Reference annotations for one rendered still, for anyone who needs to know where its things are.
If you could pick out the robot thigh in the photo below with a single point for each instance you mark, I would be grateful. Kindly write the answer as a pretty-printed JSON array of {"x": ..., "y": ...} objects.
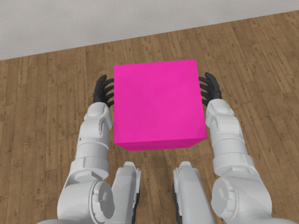
[
  {"x": 124, "y": 188},
  {"x": 194, "y": 202}
]

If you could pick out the carton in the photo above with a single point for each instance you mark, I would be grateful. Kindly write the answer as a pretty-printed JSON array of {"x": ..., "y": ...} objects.
[{"x": 158, "y": 106}]

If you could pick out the left robot thigh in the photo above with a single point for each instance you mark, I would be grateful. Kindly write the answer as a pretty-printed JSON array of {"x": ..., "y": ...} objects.
[{"x": 124, "y": 188}]

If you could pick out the right robot thigh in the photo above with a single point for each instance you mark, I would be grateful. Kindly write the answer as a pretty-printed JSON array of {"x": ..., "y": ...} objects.
[{"x": 194, "y": 202}]

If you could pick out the right robot hand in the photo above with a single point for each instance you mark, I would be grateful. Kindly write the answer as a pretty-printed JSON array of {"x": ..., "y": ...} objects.
[{"x": 213, "y": 89}]

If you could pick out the robot left forearm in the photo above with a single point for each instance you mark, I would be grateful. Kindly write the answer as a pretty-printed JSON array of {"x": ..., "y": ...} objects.
[{"x": 93, "y": 143}]

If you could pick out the left robot upper arm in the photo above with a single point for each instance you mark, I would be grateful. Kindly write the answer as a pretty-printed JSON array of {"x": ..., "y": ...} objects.
[{"x": 88, "y": 202}]

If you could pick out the left robot hand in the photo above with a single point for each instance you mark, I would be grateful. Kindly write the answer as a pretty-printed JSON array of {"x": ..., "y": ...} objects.
[{"x": 100, "y": 91}]

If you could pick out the right robot upper arm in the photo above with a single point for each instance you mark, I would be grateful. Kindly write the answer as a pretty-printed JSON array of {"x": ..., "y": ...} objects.
[{"x": 243, "y": 201}]

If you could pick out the robot right forearm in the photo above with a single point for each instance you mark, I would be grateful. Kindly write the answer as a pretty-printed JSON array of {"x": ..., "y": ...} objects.
[{"x": 230, "y": 153}]

